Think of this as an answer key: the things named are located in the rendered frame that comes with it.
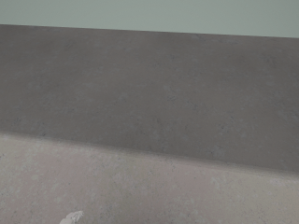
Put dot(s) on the left robot hand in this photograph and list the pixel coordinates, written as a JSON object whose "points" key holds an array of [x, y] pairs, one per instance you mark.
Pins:
{"points": [[72, 218]]}

